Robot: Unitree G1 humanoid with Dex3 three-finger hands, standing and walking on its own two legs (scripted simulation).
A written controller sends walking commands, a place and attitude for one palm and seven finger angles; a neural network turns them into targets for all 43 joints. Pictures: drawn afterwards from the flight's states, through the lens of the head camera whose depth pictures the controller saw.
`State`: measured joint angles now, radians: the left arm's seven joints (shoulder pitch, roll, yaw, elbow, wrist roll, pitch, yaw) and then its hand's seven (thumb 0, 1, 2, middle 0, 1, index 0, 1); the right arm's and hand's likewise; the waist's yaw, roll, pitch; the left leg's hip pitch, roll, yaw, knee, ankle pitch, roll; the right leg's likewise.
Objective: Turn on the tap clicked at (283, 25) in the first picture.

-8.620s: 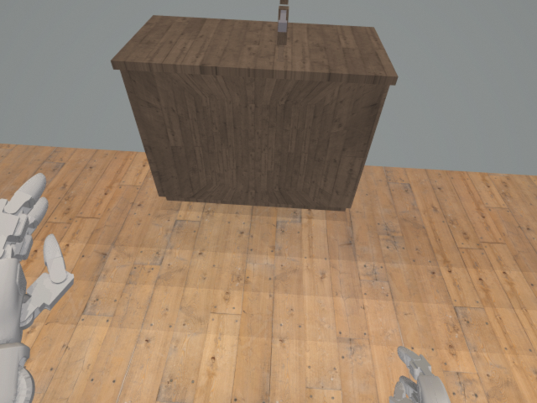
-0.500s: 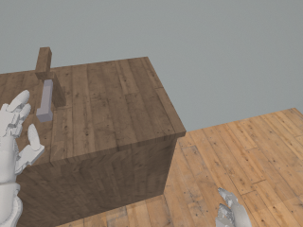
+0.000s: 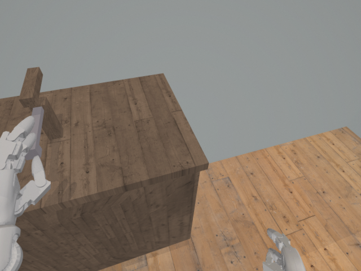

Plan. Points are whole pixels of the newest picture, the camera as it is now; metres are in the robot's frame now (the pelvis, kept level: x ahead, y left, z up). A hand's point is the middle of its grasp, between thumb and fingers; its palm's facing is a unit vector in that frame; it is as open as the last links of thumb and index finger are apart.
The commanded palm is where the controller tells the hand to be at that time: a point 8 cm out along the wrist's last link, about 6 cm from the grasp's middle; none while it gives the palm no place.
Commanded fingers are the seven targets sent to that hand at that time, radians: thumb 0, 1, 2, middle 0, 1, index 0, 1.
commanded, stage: look again from close up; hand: left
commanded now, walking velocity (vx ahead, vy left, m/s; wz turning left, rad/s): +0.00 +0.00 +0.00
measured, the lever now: (31, 150) +0.31 +0.35 +0.11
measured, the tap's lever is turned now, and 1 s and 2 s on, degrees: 0 0 0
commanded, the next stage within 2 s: turn the palm inward beside the body in 0.38 s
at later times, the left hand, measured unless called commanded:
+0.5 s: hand (33, 186) +0.21 +0.26 +0.16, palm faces +0.39 -0.84 -0.39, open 7.4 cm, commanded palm +0.14 +0.29 +0.17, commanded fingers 0.00 0.90 0.90 -0.20 -0.30 -0.20 -0.30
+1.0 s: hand (27, 208) +0.17 +0.25 +0.16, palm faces +0.53 -0.79 -0.30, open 7.4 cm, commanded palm +0.12 +0.27 +0.17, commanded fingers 0.00 0.90 0.90 -0.20 -0.30 -0.20 -0.30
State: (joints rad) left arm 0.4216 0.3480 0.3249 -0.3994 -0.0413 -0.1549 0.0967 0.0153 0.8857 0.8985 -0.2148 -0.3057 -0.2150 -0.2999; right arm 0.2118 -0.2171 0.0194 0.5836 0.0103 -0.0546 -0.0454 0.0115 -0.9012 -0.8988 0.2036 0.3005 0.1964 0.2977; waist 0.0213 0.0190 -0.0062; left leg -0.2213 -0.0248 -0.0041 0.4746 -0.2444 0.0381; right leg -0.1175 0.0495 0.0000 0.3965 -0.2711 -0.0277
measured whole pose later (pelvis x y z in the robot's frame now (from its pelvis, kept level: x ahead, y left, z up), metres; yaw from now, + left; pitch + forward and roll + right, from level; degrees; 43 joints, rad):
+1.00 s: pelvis -0.05 -0.03 -0.02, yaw +3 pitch -3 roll +0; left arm 0.20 0.37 0.32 -0.31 -0.08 0.05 0.13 0.02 0.89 0.90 -0.21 -0.31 -0.21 -0.30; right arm 0.15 -0.24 0.05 0.66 0.01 -0.10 -0.08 0.01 -0.90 -0.90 0.20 0.30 0.20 0.30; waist 0.07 0.04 -0.02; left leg -0.37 -0.03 -0.06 0.68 -0.27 0.00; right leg -0.28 0.05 -0.07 0.67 -0.36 -0.06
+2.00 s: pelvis -0.03 -0.03 -0.02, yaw +3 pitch -3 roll +0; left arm 0.45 0.26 0.25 -0.57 -0.21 0.20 0.18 0.02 0.89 0.90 -0.21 -0.30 -0.21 -0.30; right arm 0.18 -0.22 0.06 0.66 0.03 -0.21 -0.10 0.01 -0.90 -0.90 0.21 0.30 0.20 0.30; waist 0.09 0.05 -0.07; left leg -0.31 -0.02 -0.06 0.63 -0.27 -0.01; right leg -0.22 0.05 -0.07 0.62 -0.36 -0.07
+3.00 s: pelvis -0.02 -0.05 -0.01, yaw +4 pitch -3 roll +1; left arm 0.44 0.25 0.30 -0.53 -0.26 0.25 0.18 0.02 0.89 0.90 -0.21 -0.30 -0.21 -0.30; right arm 0.19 -0.24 0.05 0.68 0.04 -0.23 -0.11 0.01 -0.90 -0.90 0.20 0.30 0.20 0.30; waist 0.09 0.06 -0.07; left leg -0.27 -0.02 -0.08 0.59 -0.28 -0.02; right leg -0.18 0.06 -0.08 0.59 -0.36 -0.09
